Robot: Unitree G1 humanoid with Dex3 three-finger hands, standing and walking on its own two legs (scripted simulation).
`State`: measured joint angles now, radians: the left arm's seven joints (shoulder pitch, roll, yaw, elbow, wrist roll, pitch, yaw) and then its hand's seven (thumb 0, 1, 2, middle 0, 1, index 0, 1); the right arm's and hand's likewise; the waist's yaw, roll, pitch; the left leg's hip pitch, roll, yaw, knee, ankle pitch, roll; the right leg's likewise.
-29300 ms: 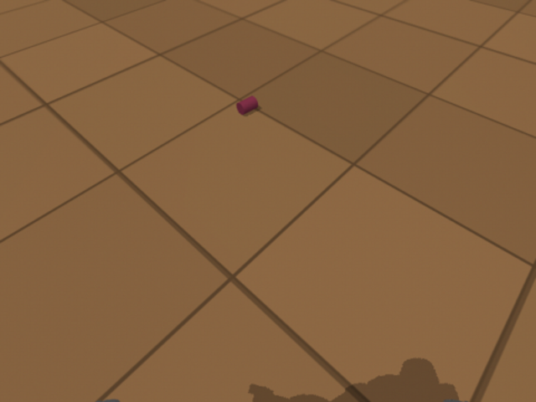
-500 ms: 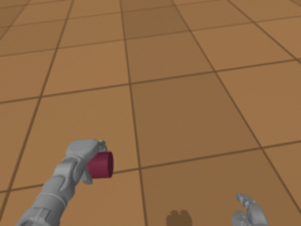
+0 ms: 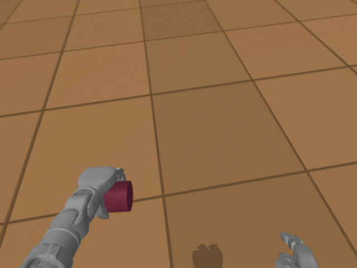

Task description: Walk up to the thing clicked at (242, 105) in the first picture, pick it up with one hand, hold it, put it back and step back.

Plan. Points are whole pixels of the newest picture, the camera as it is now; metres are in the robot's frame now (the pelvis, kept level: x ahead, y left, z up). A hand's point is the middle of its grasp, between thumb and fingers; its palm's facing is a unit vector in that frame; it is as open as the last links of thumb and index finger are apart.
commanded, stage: crouch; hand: left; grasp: from above
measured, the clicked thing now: (109, 197) +0.30 +0.21 -0.09
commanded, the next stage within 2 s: lower in 1.72 s
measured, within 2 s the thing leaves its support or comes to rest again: neither
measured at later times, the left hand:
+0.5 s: hand (129, 203) +0.35 +0.20 -0.28, palm faces -0.41 +0.05 -0.91, open 10.6 cm
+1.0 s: hand (143, 211) +0.39 +0.19 -0.47, palm faces -0.45 +0.00 -0.89, open 10.6 cm
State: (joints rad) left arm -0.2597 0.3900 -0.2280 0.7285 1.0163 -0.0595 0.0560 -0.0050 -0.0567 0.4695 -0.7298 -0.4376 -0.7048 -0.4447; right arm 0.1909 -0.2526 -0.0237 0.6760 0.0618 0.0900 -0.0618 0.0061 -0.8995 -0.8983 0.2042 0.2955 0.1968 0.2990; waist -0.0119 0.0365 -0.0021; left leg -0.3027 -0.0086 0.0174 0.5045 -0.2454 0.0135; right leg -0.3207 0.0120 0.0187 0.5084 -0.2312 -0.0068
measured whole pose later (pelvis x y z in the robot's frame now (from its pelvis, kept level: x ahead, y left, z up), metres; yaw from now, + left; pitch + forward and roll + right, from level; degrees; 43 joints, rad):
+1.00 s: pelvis -0.06 +0.00 -0.31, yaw -1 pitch +39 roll -4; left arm -0.89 0.46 -0.04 1.37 1.21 -0.08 0.42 0.00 -0.10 0.52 -0.74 -0.46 -0.72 -0.47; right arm 0.17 -0.23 -0.01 0.73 -0.10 -0.05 0.05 0.00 -0.91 -0.90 0.21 0.29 0.20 0.30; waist -0.22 0.04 -0.19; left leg -1.99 -0.01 -0.04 1.98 -0.67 0.02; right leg -1.97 0.00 -0.06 1.93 -0.65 -0.01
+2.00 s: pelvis -0.08 +0.00 -0.42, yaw -4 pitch +37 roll -6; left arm -1.05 0.62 0.01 1.55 1.26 -0.14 0.46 0.00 -0.07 0.49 -0.75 -0.41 -0.72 -0.42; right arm 0.19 -0.28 0.07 0.76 -0.15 -0.09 0.14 0.00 -0.92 -0.90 0.20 0.30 0.20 0.30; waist -0.29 0.01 -0.06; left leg -2.27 0.01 -0.07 2.32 -0.70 0.02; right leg -2.24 0.01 -0.11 2.24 -0.65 -0.02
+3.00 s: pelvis -0.07 +0.00 -0.46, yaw -9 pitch +32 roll -11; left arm -1.07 0.81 0.12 1.70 1.32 -0.18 0.61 -0.01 -0.02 0.39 -0.76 -0.37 -0.73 -0.38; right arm 0.19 -0.33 0.17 0.73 -0.23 -0.20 0.27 0.00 -0.91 -0.90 0.20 0.30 0.20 0.30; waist -0.38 -0.05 0.09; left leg -2.36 0.01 -0.15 2.51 -0.72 0.02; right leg -2.31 0.03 -0.18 2.36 -0.63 -0.01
